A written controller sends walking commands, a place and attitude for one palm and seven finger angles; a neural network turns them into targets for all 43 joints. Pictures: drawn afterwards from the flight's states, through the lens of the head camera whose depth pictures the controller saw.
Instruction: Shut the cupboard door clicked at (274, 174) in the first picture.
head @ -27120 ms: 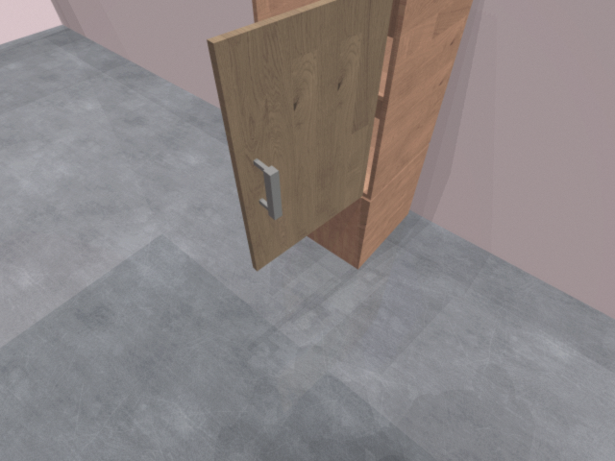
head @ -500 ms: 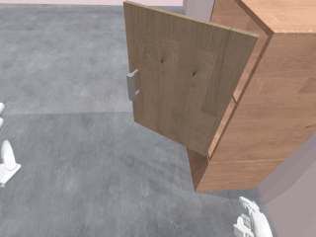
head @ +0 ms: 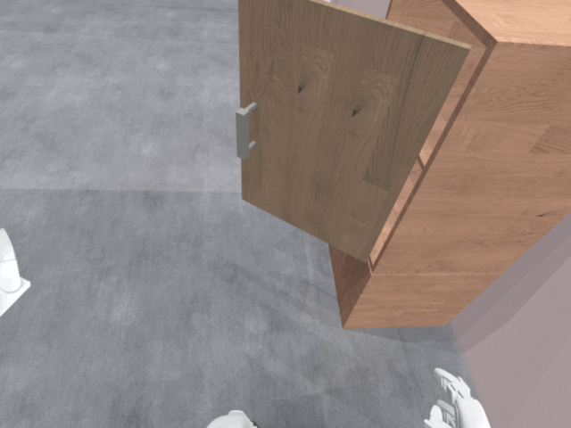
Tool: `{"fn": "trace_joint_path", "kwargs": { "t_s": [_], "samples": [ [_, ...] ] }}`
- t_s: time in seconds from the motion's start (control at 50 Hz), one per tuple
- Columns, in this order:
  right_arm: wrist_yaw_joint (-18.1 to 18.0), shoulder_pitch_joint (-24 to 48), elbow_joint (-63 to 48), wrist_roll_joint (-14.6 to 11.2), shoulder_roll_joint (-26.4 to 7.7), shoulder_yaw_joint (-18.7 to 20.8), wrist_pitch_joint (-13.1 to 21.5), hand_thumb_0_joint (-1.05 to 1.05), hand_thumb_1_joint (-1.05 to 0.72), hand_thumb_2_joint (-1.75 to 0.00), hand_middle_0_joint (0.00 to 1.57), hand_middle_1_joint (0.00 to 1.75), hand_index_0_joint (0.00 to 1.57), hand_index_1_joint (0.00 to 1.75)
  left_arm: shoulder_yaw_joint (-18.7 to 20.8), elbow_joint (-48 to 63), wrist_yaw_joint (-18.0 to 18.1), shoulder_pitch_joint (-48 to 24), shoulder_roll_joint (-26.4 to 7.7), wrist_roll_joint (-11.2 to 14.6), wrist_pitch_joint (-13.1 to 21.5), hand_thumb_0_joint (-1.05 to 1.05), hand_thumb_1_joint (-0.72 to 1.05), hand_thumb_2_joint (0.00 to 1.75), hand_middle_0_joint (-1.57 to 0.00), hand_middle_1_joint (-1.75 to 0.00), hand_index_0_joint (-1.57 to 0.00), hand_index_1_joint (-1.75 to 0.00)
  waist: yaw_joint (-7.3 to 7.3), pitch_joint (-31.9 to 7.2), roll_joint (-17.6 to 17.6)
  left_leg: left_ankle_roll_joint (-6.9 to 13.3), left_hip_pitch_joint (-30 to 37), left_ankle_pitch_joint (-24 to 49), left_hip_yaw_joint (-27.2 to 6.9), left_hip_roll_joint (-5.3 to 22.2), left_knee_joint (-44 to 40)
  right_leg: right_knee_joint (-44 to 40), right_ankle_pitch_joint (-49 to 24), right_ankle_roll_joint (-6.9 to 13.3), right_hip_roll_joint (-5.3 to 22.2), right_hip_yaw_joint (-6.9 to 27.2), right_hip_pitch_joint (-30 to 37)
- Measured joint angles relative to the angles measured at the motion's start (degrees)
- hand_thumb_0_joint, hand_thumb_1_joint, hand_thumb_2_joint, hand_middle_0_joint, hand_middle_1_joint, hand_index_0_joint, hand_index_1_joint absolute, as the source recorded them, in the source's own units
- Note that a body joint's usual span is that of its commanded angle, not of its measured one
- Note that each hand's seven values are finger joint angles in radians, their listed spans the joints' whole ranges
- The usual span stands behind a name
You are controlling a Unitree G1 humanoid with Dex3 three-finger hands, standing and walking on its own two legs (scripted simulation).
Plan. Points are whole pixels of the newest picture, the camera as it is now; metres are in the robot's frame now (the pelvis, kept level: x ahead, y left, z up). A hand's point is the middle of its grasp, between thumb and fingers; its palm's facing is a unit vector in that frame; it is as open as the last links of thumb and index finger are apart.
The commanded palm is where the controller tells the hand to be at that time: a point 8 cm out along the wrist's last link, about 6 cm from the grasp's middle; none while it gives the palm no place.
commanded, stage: step back with the hand held close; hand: left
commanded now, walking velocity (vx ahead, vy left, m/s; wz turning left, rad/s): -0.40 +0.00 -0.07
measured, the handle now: (247, 130) +0.75 +0.10 -0.03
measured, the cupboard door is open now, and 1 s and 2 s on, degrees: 56 56 56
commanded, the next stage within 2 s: stop stepping back and stand still in 0.26 s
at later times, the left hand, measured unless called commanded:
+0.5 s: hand out of the picture +0.06 +0.22 +0.22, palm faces +0.34 -0.79 -0.52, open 7.4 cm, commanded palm +0.05 +0.26 +0.20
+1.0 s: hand out of the picture +0.00 +0.29 +0.24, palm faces +0.43 -0.74 -0.52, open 7.4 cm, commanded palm -0.01 +0.31 +0.20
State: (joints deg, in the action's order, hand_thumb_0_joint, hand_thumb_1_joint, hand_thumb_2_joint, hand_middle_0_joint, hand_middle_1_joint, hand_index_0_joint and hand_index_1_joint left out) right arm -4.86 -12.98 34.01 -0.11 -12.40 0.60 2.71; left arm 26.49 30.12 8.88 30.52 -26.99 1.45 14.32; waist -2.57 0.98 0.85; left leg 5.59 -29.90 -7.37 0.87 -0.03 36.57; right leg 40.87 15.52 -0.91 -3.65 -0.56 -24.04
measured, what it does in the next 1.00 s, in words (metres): walks backwards: right foot, then left foot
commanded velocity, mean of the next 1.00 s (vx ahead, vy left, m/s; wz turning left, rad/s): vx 0.01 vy -0.01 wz -0.01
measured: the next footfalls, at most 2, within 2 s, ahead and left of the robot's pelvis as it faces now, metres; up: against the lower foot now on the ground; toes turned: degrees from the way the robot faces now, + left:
right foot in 0.24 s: -0.22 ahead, -0.13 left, +0.00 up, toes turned -5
left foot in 0.54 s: +0.02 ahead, +0.07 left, +0.00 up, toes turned -5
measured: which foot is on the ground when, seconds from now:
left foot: down 0.00-0.42, up 0.44-0.52, down 0.54-0.86, up 0.88-1.00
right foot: up 0.00-0.22, down 0.24-1.00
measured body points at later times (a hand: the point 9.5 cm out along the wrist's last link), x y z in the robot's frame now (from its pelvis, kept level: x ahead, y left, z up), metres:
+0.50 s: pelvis -0.12 -0.02 -0.01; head -0.17 +0.02 +0.44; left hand +0.04 +0.26 +0.24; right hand +0.01 -0.28 -0.07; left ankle +0.04 +0.06 -0.71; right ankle -0.26 -0.12 -0.72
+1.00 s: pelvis -0.19 +0.03 +0.02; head -0.23 +0.05 +0.46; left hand -0.02 +0.33 +0.26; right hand -0.09 -0.21 -0.08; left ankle -0.10 +0.14 -0.67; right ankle -0.24 -0.06 -0.72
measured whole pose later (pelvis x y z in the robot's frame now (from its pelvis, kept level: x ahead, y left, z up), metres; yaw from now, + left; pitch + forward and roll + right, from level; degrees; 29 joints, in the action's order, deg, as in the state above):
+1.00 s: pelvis -0.19 +0.03 +0.02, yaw -7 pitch +0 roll +0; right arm -3.7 -18.5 38.0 -0.7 -10.4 -1.0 2.0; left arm 31.6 31.5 9.3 37.3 -31.5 4.4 12.9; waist 1.1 -7.2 -1.3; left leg -0.5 -31.5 -19.8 2.1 1.5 51.4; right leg 28.3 20.3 3.5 -0.8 -3.4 -8.8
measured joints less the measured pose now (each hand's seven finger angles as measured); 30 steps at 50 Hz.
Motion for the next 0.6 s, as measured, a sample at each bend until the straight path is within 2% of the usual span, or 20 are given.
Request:
{"fn": "trace_joint_path", "kwargs": {
  "t_s": [0.04, 0.08, 0.12, 0.16, 0.2, 0.24, 0.26, 0.3, 0.36, 0.4, 0.44, 0.46, 0.5, 0.54, 0.56, 0.6],
  "samples": [
    [0.1, -0.5, 0.9, 0.3, 0.7, 0.3, 0.6, 0.02, -0.90, -0.90, 0.20, 0.30, 0.21, 0.30, 1.2, 0.2, -0.5, 0.1, -0.7, 0.0, 0.0, 0.01, 0.89, 0.90, -0.22, -0.30, -0.21, -0.30, 0.34, -1.4, 0.6, -0.2, -0.7, 0.4, -1.0, 0.4, -1.2, 5.0, 3.3, 0.1, -1.8, 0.8, 2.5],
    [0.4, -0.8, 1.6, 0.6, 1.3, 0.2, 1.2, 0.02, -0.90, -0.90, 0.20, 0.30, 0.21, 0.30, 2.7, 0.7, -0.5, 1.0, -0.8, 0.6, 0.4, 0.01, 0.89, 0.90, -0.22, -0.30, -0.21, -0.30, 1.21, -3.7, 0.8, -0.6, -1.6, 1.9, -1.2, 1.1, -3.7, 6.1, 6.9, 0.4, -2.7, 0.7, 6.6],
    [0.8, -0.4, 2.2, 0.9, 2.0, -0.1, 2.3, 0.02, -0.90, -0.90, 0.20, 0.30, 0.21, 0.30, 3.8, 1.3, -0.2, 2.0, -0.4, 1.7, 0.7, 0.01, 0.89, 0.90, -0.21, -0.30, -0.21, -0.30, 2.41, -5.8, 0.4, -0.9, -2.7, 4.2, -0.6, 1.5, -6.9, 2.3, 10.4, 0.8, -2.5, 0.4, 11.6],
    [1.2, 1.1, 2.8, 1.0, 2.6, -0.6, 3.5, 0.02, -0.90, -0.90, 0.20, 0.30, 0.21, 0.30, 3.8, 1.5, 0.1, 2.2, 0.4, 2.8, 0.8, 0.01, 0.89, 0.90, -0.21, -0.30, -0.21, -0.30, 3.85, -7.0, -0.4, -1.2, -3.5, 7.0, 0.8, 2.0, -10.8, -5.4, 12.0, 1.0, -1.7, 0.3, 16.3],
    [1.6, 3.8, 2.9, 1.2, 2.8, -1.1, 4.5, 0.02, -0.90, -0.90, 0.20, 0.30, 0.21, 0.30, 3.0, 1.3, 0.1, 1.1, 1.0, 3.3, 0.9, 0.01, 0.89, 0.90, -0.21, -0.30, -0.21, -0.30, 5.16, -6.3, -1.0, -1.6, -4.5, 9.8, 2.3, 2.8, -13.6, -13.9, 8.7, 1.1, -1.0, 0.4, 20.0],
    [2.0, 7.4, 2.4, 1.0, 2.8, -1.3, 5.1, 0.01, -0.90, -0.90, 0.20, 0.30, 0.21, 0.31, 1.6, 1.1, -0.2, -1.4, 1.0, 3.2, 0.6, 0.01, 0.89, 0.90, -0.21, -0.30, -0.20, -0.30, 6.22, -3.5, -1.5, -1.8, -5.6, 12.0, 4.1, 3.5, -14.3, -19.5, 3.1, 0.7, 0.0, 0.9, 22.0],
    [2.1, 9.2, 2.2, 0.8, 2.6, -1.4, 5.4, 0.01, -0.90, -0.90, 0.20, 0.30, 0.21, 0.31, 0.7, 1.0, -0.5, -3.1, 0.8, 3.0, 0.4, 0.01, 0.89, 0.90, -0.21, -0.30, -0.20, -0.30, 6.41, -1.6, -1.4, -1.8, -6.0, 12.9, 4.6, 4.0, -14.2, -20.3, 5.0, 0.6, -0.1, 1.2, 22.1],
    [2.1, 12.3, 1.8, 0.6, 2.1, -1.1, 5.8, 0.01, -0.90, -0.90, 0.20, 0.30, 0.21, 0.31, -1.1, 1.1, -1.5, -6.3, 0.0, 2.7, -0.1, 0.01, 0.89, 0.90, -0.21, -0.30, -0.20, -0.30, 5.88, 2.0, 0.0, -1.9, -6.3, 15.1, 4.5, 4.9, -14.6, -18.4, 10.2, 0.9, -1.0, 1.0, 21.3],
    [2.4, 12.4, 0.8, -0.3, 2.1, -0.5, 4.7, 0.01, -0.90, -0.90, 0.20, 0.30, 0.21, 0.31, -2.3, 4.0, -3.5, -6.6, -1.7, 3.3, -1.1, 0.02, 0.89, 0.90, -0.21, -0.30, -0.21, -0.30, 3.69, 4.7, 2.9, -2.3, -5.1, 18.3, 1.8, 6.3, -15.7, -14.2, 10.6, 1.8, -3.7, -0.9, 20.7],
    [2.2, 9.4, 0.6, -1.3, 2.9, -1.0, 3.1, 0.01, -0.90, -0.90, 0.20, 0.30, 0.21, 0.31, -0.3, 7.2, -4.3, -2.2, -4.3, 4.1, -0.4, 0.02, 0.89, 0.90, -0.21, -0.30, -0.21, -0.30, 2.27, 3.4, 1.8, -3.2, -4.3, 14.9, 0.7, 6.0, -13.3, -12.1, 11.5, 2.2, -3.9, -1.2, 21.5],
    [1.5, 4.8, 0.7, -1.7, 3.5, -1.7, 1.5, 0.01, -0.90, -0.90, 0.20, 0.30, 0.21, 0.31, 3.0, 9.3, -4.1, 3.8, -7.0, 4.7, 0.9, 0.01, 0.89, 0.90, -0.22, -0.30, -0.22, -0.30, 1.19, 0.0, -1.1, -4.6, -4.5, 5.4, 0.1, 4.2, -7.2, -10.2, 12.9, 2.5, -2.4, -1.1, 22.6],
    [1.1, 2.2, 1.0, -1.5, 3.3, -1.9, 0.9, 0.01, -0.90, -0.90, 0.20, 0.30, 0.21, 0.31, 4.2, 9.4, -3.8, 6.4, -7.5, 4.6, 1.2, 0.01, 0.88, 0.90, -0.22, -0.30, -0.22, -0.30, 1.23, -2.3, -2.0, -5.3, -4.0, 1.6, 0.0, 3.3, -3.0, -9.7, 13.5, 2.6, -1.7, -0.7, 23.2],
    [0.3, -2.9, 1.9, -0.9, 1.6, -1.5, -0.1, 0.01, -0.90, -0.90, 0.20, 0.30, 0.21, 0.31, 4.8, 7.5, -2.9, 8.6, -6.6, 3.9, 0.6, 0.01, 0.88, 0.90, -0.22, -0.30, -0.22, -0.30, 2.11, -7.5, -2.3, -6.4, -1.8, -3.5, -0.5, 2.2, 4.5, -9.5, 14.2, 2.5, -0.5, 0.4, 24.1],
    [-0.7, -6.9, 3.3, -0.7, -0.9, -0.5, -0.4, 0.01, -0.90, -0.90, 0.20, 0.30, 0.21, 0.31, 3.6, 2.5, -1.8, 5.4, -3.6, 3.0, -0.2, 0.01, 0.88, 0.90, -0.22, -0.30, -0.22, -0.30, 2.90, -11.5, -0.8, -6.4, 2.5, -6.9, -1.1, 1.9, 7.3, -9.7, 14.4, 1.5, 0.1, 0.7, 24.7],
    [-1.1, -8.1, 4.4, -0.8, -1.9, 0.0, -0.4, 0.01, -0.90, -0.90, 0.20, 0.30, 0.21, 0.30, 2.6, -1.4, -1.2, 1.9, -1.7, 2.6, -0.5, 0.00, 0.88, 0.90, -0.22, -0.30, -0.22, -0.30, 2.71, -12.2, -0.4, -5.2, 3.2, -7.5, -1.2, 1.0, 7.0, -9.6, 14.6, 1.0, 0.8, 0.0, 24.9],
    [-1.6, -8.7, 6.6, -1.3, -3.4, 0.4, -0.3, 0.02, -0.90, -0.90, 0.20, 0.30, 0.20, 0.30, 1.0, -10.0, 0.2, -6.1, 2.4, 2.1, -1.6, 0.00, 0.88, 0.90, -0.22, -0.30, -0.22, -0.30, 3.26, -10.8, -0.2, -3.2, 4.3, -6.8, -1.0, -0.4, 6.1, -9.4, 14.5, 0.1, 2.2, -0.5, 25.6]
  ]
}}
